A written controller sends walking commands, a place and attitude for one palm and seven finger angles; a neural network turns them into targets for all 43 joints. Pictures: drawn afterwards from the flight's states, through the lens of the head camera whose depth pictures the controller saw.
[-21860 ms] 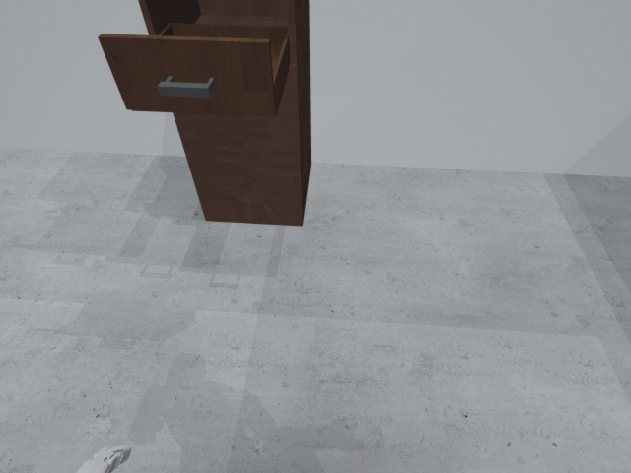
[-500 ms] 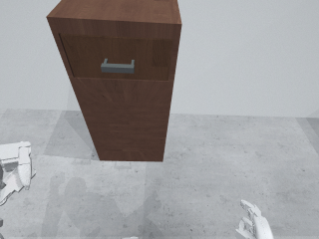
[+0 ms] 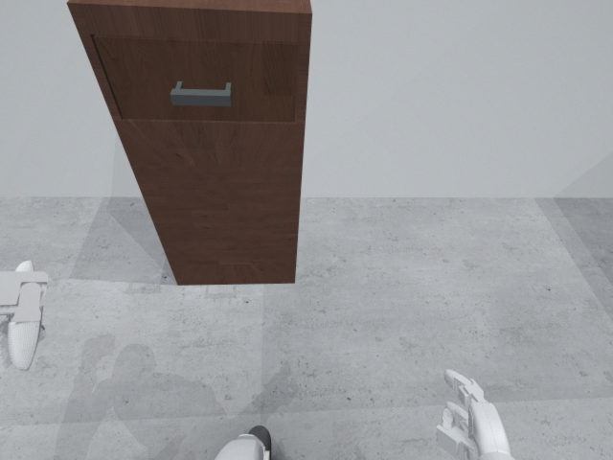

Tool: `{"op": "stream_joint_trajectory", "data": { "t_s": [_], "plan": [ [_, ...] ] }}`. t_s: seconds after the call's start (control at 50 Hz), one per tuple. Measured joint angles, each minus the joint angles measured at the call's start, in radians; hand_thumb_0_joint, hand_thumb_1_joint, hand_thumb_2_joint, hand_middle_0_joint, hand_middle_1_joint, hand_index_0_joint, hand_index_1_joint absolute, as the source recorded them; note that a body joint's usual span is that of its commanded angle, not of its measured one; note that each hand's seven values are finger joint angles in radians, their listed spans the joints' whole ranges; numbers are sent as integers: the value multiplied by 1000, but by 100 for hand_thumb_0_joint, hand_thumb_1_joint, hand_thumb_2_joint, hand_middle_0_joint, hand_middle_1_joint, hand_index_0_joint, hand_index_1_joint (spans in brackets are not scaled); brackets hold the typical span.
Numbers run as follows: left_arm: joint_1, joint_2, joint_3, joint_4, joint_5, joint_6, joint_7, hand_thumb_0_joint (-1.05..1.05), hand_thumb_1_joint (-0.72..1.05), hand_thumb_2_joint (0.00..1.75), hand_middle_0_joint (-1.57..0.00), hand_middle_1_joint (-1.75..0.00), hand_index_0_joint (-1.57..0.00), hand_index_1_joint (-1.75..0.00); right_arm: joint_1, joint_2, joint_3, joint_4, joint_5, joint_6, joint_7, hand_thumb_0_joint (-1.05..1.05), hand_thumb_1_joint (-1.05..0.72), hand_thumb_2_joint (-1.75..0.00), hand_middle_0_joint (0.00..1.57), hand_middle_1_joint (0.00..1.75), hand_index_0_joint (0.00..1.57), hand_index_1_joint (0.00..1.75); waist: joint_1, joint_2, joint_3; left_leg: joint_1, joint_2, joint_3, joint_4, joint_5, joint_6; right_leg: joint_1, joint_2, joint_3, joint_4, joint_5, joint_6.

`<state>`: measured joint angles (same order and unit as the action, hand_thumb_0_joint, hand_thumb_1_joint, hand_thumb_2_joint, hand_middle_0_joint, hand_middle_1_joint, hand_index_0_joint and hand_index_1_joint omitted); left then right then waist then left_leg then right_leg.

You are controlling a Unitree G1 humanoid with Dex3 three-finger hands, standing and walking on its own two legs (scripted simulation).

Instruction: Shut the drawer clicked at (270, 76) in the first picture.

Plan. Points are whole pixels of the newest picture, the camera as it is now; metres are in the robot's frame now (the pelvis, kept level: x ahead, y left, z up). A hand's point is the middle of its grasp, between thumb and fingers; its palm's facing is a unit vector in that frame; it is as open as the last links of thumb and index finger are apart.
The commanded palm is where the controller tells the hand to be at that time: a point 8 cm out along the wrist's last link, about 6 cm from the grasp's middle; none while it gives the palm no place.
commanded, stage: stop stepping back and stand still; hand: left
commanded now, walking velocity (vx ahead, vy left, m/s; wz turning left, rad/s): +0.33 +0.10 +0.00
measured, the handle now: (203, 91) +0.78 +0.26 +0.06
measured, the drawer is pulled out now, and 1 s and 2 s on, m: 0.00 0.00 0.00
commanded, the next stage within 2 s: let the arm hang, fingers relaxed in 1.26 s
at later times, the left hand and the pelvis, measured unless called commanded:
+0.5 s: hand out of the picture +0.16 +0.27 +0.20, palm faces +0.24 -0.82 -0.52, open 3.2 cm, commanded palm +0.12 +0.32 +0.19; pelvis -0.03 +0.05 +0.02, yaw -3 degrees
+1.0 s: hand out of the picture +0.16 +0.31 +0.18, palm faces +0.30 -0.83 -0.48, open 3.3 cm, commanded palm +0.11 +0.35 +0.19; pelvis -0.03 +0.08 +0.01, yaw -2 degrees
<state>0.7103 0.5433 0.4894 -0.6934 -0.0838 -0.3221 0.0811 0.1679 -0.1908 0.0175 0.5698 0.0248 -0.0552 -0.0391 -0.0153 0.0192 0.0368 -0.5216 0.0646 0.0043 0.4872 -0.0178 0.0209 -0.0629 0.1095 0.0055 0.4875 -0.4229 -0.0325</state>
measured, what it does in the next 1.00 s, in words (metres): steps on the spot: left foot, then right foot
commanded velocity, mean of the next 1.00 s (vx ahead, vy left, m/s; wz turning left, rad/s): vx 0.04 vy -0.05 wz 0.00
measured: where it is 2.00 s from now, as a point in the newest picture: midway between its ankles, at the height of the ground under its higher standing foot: outside the picture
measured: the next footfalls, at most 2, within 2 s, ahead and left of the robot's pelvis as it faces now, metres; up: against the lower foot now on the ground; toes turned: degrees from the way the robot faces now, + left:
left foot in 0.16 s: +0.15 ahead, +0.12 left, +0.00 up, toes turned +1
right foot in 0.50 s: -0.03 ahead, -0.04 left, +0.00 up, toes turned -6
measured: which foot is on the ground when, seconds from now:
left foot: down 0.00-0.06, up 0.08-0.14, down 0.16-0.50, up 0.52-0.68, down 0.70-1.00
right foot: down 0.00-0.22, up 0.24-0.48, down 0.50-1.00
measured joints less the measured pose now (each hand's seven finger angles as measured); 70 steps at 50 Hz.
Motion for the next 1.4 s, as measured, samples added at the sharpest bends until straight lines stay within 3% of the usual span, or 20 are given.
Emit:
{"op": "stream_joint_trajectory", "data": {
  "t_s": [0.08,0.16,0.2,0.24,0.28,0.34,0.44,0.5,0.56,0.6,0.68,0.7,0.74,0.8,0.88,0.94,1.04,1.22,1.36,1.4],
  "plan": [
    [3,-71,-40,84,0,43,22,1,88,90,-141,-159,-141,-160,93,-52,-31,24,-9,4,-23,1,-90,-90,21,30,20,30,1,16,-100,12,-36,-18,124,-154,-14,53,-23,2,21,-33,7],
    [-97,-175,-118,208,28,85,50,1,88,90,-141,-159,-141,-160,168,-97,-58,86,-17,-2,-54,1,-90,-90,20,30,20,30,14,24,-183,84,-52,-25,246,-227,-7,83,-45,-7,39,-67,29],
    [-194,-212,-145,270,42,101,57,1,88,90,-141,-160,-142,-160,165,-90,-54,119,-19,-8,-65,1,-90,-90,20,30,20,30,21,-14,-162,97,-80,-13,238,-223,29,84,-75,-12,60,-80,44],
    [-260,-233,-145,294,49,116,64,1,89,90,-141,-160,-142,-160,129,-70,-38,116,-24,-30,-63,1,-90,-90,20,30,20,30,24,-50,-109,104,-92,15,198,-184,50,40,-96,11,112,-77,37],
    [-288,-221,-137,264,50,124,66,1,89,90,-141,-160,-141,-160,83,-35,-22,88,-33,-66,-54,1,-90,-90,20,30,20,30,10,-68,-40,115,-90,34,123,-134,44,-44,-82,46,203,-87,23],
    [-241,-159,-116,124,45,111,60,2,89,90,-141,-160,-141,-160,52,27,4,32,-46,-110,-18,1,-90,-90,20,30,20,30,-12,-82,26,146,-76,40,-28,-45,30,-145,-53,37,262,-85,15],
    [-22,-73,-75,-47,30,79,45,2,89,90,-141,-159,-141,-160,76,80,30,-15,-61,-100,25,1,-90,-90,21,30,21,30,-17,-52,-12,176,-49,49,-173,4,6,-144,-31,-64,126,-87,6],
    [38,-56,-62,-20,22,107,46,1,89,90,-141,-159,-141,-160,76,73,30,-15,-58,-56,14,1,-89,-90,21,30,21,30,-2,-43,-52,132,-75,73,-114,-102,-22,-76,-47,-84,-49,-83,-23],
    [7,-93,-86,55,16,154,47,1,89,90,-141,-159,-141,-160,51,36,16,35,-53,-11,-6,1,-89,-90,21,30,21,30,34,-18,-57,30,-81,50,214,-261,-38,-96,-66,-82,-51,164,-42],
    [-35,-129,-100,114,21,169,53,1,88,90,-141,-159,-141,-160,64,18,8,82,-47,-1,-14,1,-90,-90,21,30,21,30,45,-23,-79,27,-75,34,329,-285,-32,-88,-78,-83,-33,150,-26],
    [-121,-210,-135,187,40,184,75,1,89,90,-141,-160,-141,-160,116,-21,-3,109,-36,-23,-31,1,-90,-90,21,30,21,30,39,-37,-106,168,-22,17,159,-257,-4,-76,-97,-113,21,77,-1],
    [-141,-229,-149,186,44,184,78,1,89,90,-141,-160,-141,-160,121,-37,-9,107,-35,-35,-37,1,-90,-90,21,30,21,30,33,-29,-101,203,-10,3,102,-221,-17,-82,-97,-126,52,57,5],
    [-178,-247,-171,180,52,183,80,2,89,90,-141,-160,-141,-160,102,-43,-19,112,-32,-47,-43,1,-90,-90,21,30,20,30,35,-53,-67,213,-31,14,110,-218,-34,-90,-124,-113,103,37,24],
    [-167,-218,-163,141,56,162,71,2,89,90,-141,-160,-141,-160,72,-30,-15,83,-31,-68,-38,1,-90,-90,20,30,20,30,24,-69,-38,216,-35,37,103,-222,-20,-98,-127,-80,99,41,25],
    [-123,-141,-119,90,54,120,60,2,89,90,-141,-159,-141,-160,47,2,-1,36,-30,-88,-22,1,-90,-90,20,30,20,30,-3,-54,-10,206,-21,29,59,-186,-23,-97,-107,-86,31,92,20],
    [-75,-117,-91,72,42,95,55,2,89,90,-141,-159,-141,-160,42,15,5,19,-28,-80,-8,1,-90,-90,20,30,20,30,-7,-39,-5,194,-12,26,45,-171,-25,-100,-97,-88,-4,118,18],
    [-28,-143,-105,106,30,101,49,1,89,90,-141,-159,-141,-160,47,9,1,32,-26,-55,-9,1,-90,-90,20,30,20,30,6,-11,-10,198,-15,33,34,-168,-18,-95,-101,-82,-22,128,25],
    [-84,-189,-142,154,45,131,59,2,89,90,-141,-159,-141,-160,55,-2,3,55,-30,-56,-34,1,-90,-90,20,30,20,30,31,-7,-1,223,-35,28,-12,-140,-9,-73,-117,-90,-49,142,34],
    [-95,-184,-145,142,48,125,60,2,89,90,-141,-159,-141,-160,37,-2,-1,43,-31,-60,-31,1,-90,-90,20,30,20,30,21,-12,0,224,-33,25,-18,-137,-10,-66,-114,-93,-70,152,34],
    [-174,-160,-204,294,79,121,14,1,89,90,-141,-159,-141,-160,22,-38,-15,89,-25,-78,10,1,-90,-90,20,30,20,30,30,12,-23,179,-38,18,23,-147,-6,-108,-120,-100,-25,137,36]
  ]
}}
